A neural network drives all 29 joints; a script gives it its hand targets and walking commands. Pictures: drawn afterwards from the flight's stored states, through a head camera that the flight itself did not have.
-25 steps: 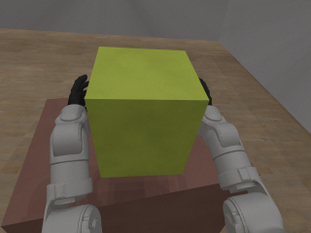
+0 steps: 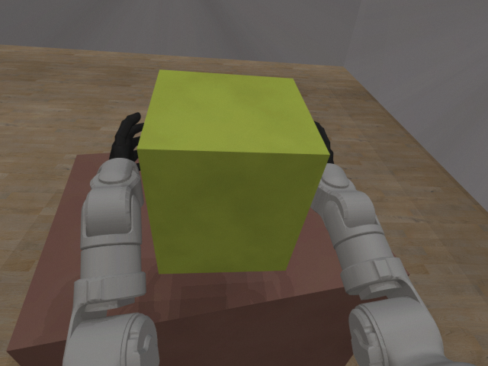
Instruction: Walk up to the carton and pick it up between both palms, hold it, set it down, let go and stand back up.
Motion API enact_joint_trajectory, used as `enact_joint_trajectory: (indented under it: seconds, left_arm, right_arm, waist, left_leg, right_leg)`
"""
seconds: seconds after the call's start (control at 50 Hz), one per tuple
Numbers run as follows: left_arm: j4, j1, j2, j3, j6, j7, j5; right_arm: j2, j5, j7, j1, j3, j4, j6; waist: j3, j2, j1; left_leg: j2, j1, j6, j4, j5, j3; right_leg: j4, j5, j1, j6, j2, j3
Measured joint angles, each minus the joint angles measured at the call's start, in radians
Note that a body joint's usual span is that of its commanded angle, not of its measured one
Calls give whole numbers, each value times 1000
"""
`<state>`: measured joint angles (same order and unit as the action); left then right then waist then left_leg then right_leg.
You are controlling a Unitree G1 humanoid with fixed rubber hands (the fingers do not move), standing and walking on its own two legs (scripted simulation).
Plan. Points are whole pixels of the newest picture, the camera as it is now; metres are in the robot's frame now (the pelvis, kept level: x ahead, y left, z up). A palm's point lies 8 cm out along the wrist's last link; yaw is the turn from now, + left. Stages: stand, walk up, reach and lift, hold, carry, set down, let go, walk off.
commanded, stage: hold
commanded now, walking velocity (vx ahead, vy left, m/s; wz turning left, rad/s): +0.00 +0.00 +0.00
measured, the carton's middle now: (226, 175) +0.37 +0.01 +0.19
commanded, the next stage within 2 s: none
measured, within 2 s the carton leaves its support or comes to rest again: neither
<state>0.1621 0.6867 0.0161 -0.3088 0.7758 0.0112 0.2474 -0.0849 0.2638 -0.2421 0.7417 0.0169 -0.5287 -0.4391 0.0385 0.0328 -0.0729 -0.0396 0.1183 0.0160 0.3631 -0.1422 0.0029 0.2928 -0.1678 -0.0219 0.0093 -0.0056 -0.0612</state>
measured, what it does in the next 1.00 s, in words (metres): stands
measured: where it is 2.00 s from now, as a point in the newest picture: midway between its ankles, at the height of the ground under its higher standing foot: outside the picture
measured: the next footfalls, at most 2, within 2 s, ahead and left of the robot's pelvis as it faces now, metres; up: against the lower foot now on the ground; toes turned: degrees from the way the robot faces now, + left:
none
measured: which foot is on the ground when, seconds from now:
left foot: down 0.00-1.00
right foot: down 0.00-1.00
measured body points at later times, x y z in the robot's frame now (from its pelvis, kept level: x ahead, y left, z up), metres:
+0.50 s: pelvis +0.01 -0.01 +0.00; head -0.05 +0.02 +0.45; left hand +0.38 +0.15 +0.21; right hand +0.39 -0.15 +0.21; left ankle +0.04 +0.13 -0.75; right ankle +0.00 -0.12 -0.75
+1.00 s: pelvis +0.00 +0.00 +0.00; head -0.05 +0.02 +0.45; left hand +0.38 +0.16 +0.22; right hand +0.38 -0.15 +0.21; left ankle +0.04 +0.13 -0.75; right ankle +0.00 -0.12 -0.75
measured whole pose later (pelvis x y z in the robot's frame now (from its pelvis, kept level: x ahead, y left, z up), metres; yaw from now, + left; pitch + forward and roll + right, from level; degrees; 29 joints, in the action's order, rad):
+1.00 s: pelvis +0.00 +0.00 +0.00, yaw +0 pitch -6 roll -1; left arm 0.15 0.68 0.02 -0.32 0.78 0.01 0.24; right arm -0.09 0.27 -0.25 0.74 0.01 -0.51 -0.46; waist 0.03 0.03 -0.07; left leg -0.04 0.11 0.02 0.36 -0.14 0.00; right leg 0.30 -0.18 -0.02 0.00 0.00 -0.06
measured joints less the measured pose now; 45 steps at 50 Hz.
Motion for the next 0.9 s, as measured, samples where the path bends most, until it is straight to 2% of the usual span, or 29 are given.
enact_joint_trajectory:
  seconds: [0.44, 0.9]
  left_arm:
    - [-70, -44, 7, 7, 14, 9, -16]
    - [-20, -8, 3, -10, 11, -5, -5]
  right_arm:
    - [-9, 20, -11, -22, -29, 55, -17]
    - [-1, 4, -11, -5, -12, 26, -22]
  waist:
    - [-9, 2, -4]
    - [-9, -2, 0]
  left_leg:
    - [-5, -10, 8, 3, -10, -7]
    - [-4, -14, 6, -5, -1, -2]
  right_leg:
    - [2, -12, 13, -5, 6, -6]
    - [8, -8, 8, -5, 4, 0]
